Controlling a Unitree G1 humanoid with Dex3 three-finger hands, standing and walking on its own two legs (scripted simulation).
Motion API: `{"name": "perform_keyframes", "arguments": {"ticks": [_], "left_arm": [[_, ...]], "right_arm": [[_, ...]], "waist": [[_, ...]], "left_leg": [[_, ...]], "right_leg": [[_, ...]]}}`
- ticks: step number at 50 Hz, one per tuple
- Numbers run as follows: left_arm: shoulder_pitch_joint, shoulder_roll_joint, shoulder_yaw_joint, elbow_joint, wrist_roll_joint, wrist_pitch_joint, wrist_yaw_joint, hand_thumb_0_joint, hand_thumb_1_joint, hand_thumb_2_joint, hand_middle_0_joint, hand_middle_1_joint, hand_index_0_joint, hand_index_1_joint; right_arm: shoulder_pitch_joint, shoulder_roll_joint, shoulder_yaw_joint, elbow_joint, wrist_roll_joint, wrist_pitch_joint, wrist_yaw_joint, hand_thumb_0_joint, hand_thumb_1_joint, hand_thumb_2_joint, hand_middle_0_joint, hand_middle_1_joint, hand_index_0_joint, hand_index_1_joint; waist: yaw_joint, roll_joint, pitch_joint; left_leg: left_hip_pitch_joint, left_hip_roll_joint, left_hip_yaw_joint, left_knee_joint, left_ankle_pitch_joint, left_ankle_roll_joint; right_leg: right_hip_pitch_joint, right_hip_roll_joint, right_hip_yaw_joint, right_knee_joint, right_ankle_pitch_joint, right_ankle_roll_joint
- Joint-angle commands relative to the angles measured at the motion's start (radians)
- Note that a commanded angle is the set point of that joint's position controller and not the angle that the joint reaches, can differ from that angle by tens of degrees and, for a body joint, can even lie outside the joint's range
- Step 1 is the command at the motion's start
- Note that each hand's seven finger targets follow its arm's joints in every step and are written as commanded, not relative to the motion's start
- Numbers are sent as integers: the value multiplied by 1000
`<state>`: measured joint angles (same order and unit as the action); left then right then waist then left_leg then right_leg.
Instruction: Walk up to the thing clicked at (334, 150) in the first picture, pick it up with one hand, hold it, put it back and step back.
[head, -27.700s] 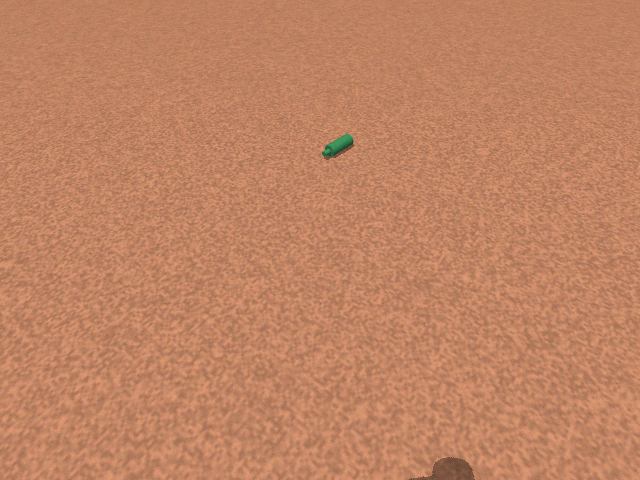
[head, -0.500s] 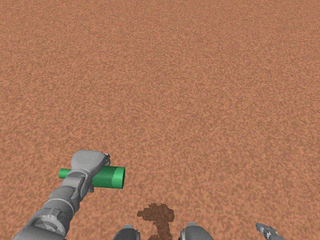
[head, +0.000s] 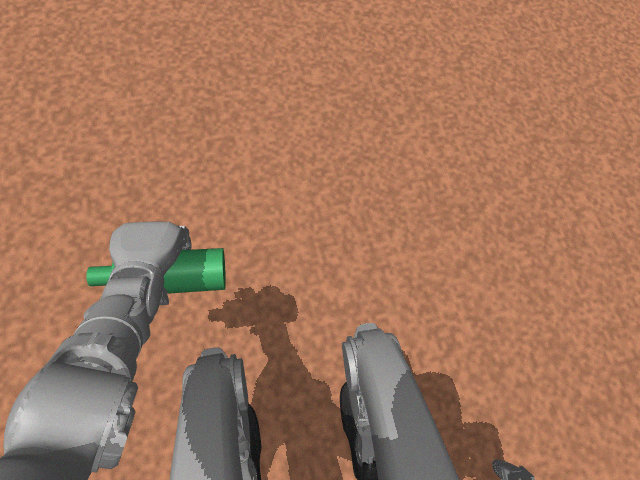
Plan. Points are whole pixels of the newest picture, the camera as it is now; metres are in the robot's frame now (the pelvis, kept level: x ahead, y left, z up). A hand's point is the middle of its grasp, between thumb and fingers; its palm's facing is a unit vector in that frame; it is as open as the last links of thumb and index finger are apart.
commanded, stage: crouch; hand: left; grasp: from above
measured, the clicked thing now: (159, 272) +0.43 +0.19 -0.18
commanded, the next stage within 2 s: lower in 1.04 s
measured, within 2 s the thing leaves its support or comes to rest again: neither
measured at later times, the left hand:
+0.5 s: hand (182, 268) +0.46 +0.17 -0.28, palm faces -0.48 +0.03 -0.88, open 9.3 cm
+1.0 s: hand (192, 269) +0.47 +0.17 -0.34, palm faces -0.47 +0.04 -0.88, open 9.3 cm
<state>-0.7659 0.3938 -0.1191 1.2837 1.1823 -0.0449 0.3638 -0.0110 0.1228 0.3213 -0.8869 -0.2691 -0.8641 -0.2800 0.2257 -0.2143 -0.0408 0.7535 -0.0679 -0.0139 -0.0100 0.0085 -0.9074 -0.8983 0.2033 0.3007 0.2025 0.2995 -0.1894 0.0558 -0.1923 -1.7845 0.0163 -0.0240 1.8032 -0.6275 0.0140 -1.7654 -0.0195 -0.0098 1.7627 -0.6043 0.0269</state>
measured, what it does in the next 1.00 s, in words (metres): lowers itself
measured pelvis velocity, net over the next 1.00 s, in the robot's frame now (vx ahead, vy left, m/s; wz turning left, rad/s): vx -0.01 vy -0.01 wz -0.06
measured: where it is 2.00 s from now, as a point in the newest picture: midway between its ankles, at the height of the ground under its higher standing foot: (306, 462)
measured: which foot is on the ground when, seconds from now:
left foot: down 0.00-1.00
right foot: down 0.00-1.00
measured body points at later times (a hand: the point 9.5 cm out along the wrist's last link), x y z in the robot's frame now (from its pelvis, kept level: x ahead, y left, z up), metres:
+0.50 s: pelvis +0.00 -0.01 -0.10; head +0.24 +0.02 +0.28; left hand +0.48 +0.17 -0.23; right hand +0.05 -0.28 -0.22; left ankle +0.07 +0.11 -0.48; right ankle +0.08 -0.14 -0.48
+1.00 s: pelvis -0.01 -0.01 -0.15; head +0.24 +0.02 +0.22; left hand +0.49 +0.16 -0.29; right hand +0.00 -0.28 -0.26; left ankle +0.07 +0.11 -0.48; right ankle +0.08 -0.14 -0.48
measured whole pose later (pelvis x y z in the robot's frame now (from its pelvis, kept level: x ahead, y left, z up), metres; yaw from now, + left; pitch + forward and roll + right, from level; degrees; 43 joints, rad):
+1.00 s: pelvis -0.01 -0.01 -0.15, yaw -3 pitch +37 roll -5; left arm -1.02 0.55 0.00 1.52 1.27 -0.09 0.48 0.00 0.10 0.41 -0.83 -0.37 -0.81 -0.37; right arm 0.18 -0.26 0.02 0.76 -0.15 -0.08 0.12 0.00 -0.92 -0.90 0.20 0.30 0.20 0.30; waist -0.29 0.02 -0.07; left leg -2.25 0.02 -0.09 2.30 -0.70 0.00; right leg -2.23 0.00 -0.05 2.23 -0.65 0.02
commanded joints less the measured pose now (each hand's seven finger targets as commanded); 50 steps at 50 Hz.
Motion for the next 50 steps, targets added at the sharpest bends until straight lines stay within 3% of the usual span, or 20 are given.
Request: {"name": "perform_keyframes", "arguments": {"ticks": [1,3,4,6,8,10,12,15,18,19,22,26,29,31,33,35,38,40,46,50], "left_arm": [[-456,237,67,-178,18,-31,78,0,845,732,-1234,-454,-1220,-472],[-494,222,65,-195,28,-40,95,0,836,764,-1230,-463,-1213,-484],[-502,257,80,-186,40,-44,105,0,830,762,-1226,-460,-1209,-481],[-495,242,84,-167,53,-42,121,0,827,761,-1225,-465,-1209,-485],[-529,272,104,-150,68,-37,145,0,798,793,-1213,-459,-1188,-488],[-541,221,81,-139,61,-28,150,0,774,771,-1192,-469,-1172,-492],[-535,264,111,-108,64,-19,161,0,784,757,-1195,-456,-1175,-478],[-540,224,89,-103,56,-10,150,0,780,795,-1193,-477,-1170,-503],[-516,230,92,-67,44,-3,132,0,763,830,-1184,-492,-1157,-523],[-526,270,109,-60,47,-5,127,0,798,824,-1193,-515,-1172,-538],[-517,234,97,-58,32,-11,112,0,780,815,-1175,-513,-1157,-534],[-535,261,104,-60,38,-33,103,0,767,778,-1157,-511,-1144,-526],[-557,279,112,-58,44,-49,108,0,738,778,-1139,-510,-1124,-527],[-595,275,106,-70,56,-62,113,0,733,762,-1134,-505,-1121,-520],[-584,333,136,-66,68,-68,128,0,738,752,-1134,-500,-1122,-514],[-596,317,131,-69,67,-74,140,0,746,741,-1136,-509,-1128,-518],[-632,363,154,-41,83,-69,165,0,765,762,-1150,-507,-1137,-521],[-618,354,157,-1,88,-61,176,0,777,757,-1151,-520,-1142,-529],[-671,354,137,71,76,-54,172,0,781,722,-1138,-525,-1135,-529],[-665,361,131,80,66,-54,155,0,800,735,-1165,-525,-1157,-534]], "right_arm": [[134,-221,-60,-48,-15,-43,-4,0,-903,-902,199,299,199,299],[141,-221,-54,-45,-21,-49,6,0,-904,-902,199,299,199,299],[144,-227,-54,-40,-23,-49,9,0,-903,-902,199,299,199,299],[148,-223,-51,-38,-32,-53,21,0,-907,-903,199,299,199,299],[149,-228,-52,-37,-39,-55,29,0,-906,-904,199,299,199,299],[142,-220,-42,-35,-47,-56,41,0,-910,-904,199,299,199,299],[141,-224,-46,-41,-50,-60,50,0,-909,-904,199,299,199,299],[145,-225,-42,-38,-55,-58,63,0,-909,-904,199,299,199,299],[146,-224,-40,-38,-56,-56,74,0,-912,-905,199,299,199,299],[149,-233,-43,-41,-57,-56,77,0,-909,-903,199,299,199,299],[151,-233,-44,-42,-57,-55,84,0,-908,-903,200,299,200,299],[163,-241,-43,-38,-58,-55,90,0,-910,-904,199,299,200,299],[167,-247,-42,-32,-61,-58,96,0,-913,-905,199,299,199,299],[173,-254,-43,-28,-66,-61,102,0,-914,-906,199,299,199,299],[168,-263,-42,-26,-65,-61,103,0,-911,-905,199,299,199,299],[166,-254,-38,-32,-70,-62,108,0,-914,-905,199,299,199,299],[163,-260,-34,-21,-74,-64,108,0,-910,-904,200,299,199,299],[168,-264,-28,-18,-80,-68,110,0,-910,-904,200,300,199,299],[171,-272,-7,-3,-87,-76,121,0,-907,-903,200,300,200,300],[172,-279,2,-1,-87,-78,125,0,-911,-904,200,300,199,300]], "waist": [[-25,93,-660],[-39,126,-704],[-32,146,-710],[-36,177,-725],[-47,174,-715],[-54,199,-712],[-48,199,-714],[-64,209,-746],[-63,180,-710],[-68,188,-709],[-75,192,-685],[-84,168,-681],[-82,198,-667],[-102,213,-662],[-82,211,-668],[-88,222,-677],[-89,219,-669],[-96,237,-649],[-120,198,-617],[-118,212,-623]], "left_leg": [[382,-35,-13,-161,77,3],[392,-35,-13,-122,122,0],[389,-33,-13,-107,136,-3],[408,-32,-13,-71,189,-5],[380,-30,-10,-41,180,-4],[356,-33,1,-14,191,-2],[340,-30,0,9,197,-1],[320,-29,4,52,249,1],[275,-27,4,79,237,5],[252,-27,5,90,228,7],[231,-25,0,109,218,5],[191,-24,1,151,218,10],[198,-21,-6,164,211,3],[187,-20,-4,179,198,3],[168,-22,-1,189,182,5],[151,-24,5,200,167,5],[119,-24,12,221,131,11],[122,-24,4,217,118,4],[31,-25,8,262,85,19],[32,-23,7,284,103,17]], "right_leg": [[234,15,-49,-161,111,-59],[202,13,-50,-122,152,-60],[184,18,-55,-99,158,-63],[155,14,-58,-65,199,-63],[126,13,-58,-47,199,-61],[109,16,-62,-27,214,-61],[103,15,-64,-3,219,-61],[117,19,-66,30,273,-57],[118,21,-69,50,274,-55],[113,24,-69,61,270,-55],[71,25,-76,86,252,-56],[70,28,-78,112,265,-52],[11,27,-83,144,243,-58],[2,30,-87,152,235,-58],[-12,32,-88,169,221,-60],[-5,33,-87,181,210,-61],[-35,36,-87,189,181,-60],[-73,28,-94,205,163,-62],[-58,41,-105,218,145,-57],[-50,44,-110,236,165,-56]]}}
